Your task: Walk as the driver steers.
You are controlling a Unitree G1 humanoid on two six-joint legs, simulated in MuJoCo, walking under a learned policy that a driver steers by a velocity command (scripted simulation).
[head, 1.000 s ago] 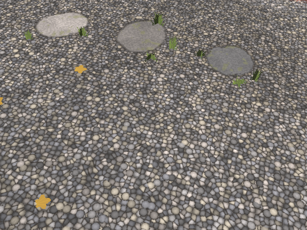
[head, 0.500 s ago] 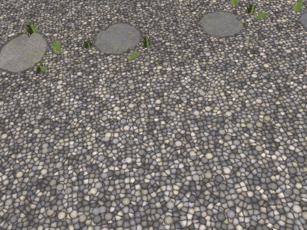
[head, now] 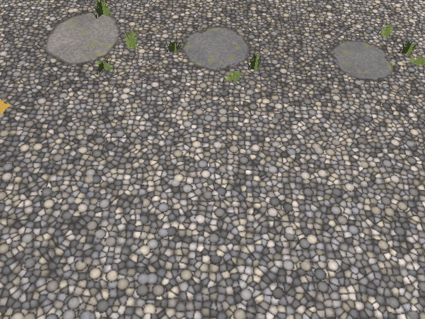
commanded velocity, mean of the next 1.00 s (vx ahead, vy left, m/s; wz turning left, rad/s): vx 0.19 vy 0.00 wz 0.30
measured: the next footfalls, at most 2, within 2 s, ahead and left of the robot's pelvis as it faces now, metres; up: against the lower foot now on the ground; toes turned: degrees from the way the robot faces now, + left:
right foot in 0.22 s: +0.10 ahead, -0.12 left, +0.00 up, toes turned +18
left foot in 0.60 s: +0.00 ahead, +0.07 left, +0.00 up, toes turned +10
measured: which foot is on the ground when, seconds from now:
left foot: down 0.00-0.22, up 0.24-0.58, down 0.60-0.96, up 0.98-1.00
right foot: up 0.00-0.20, down 0.22-0.64, up 0.66-0.94, down 0.96-1.00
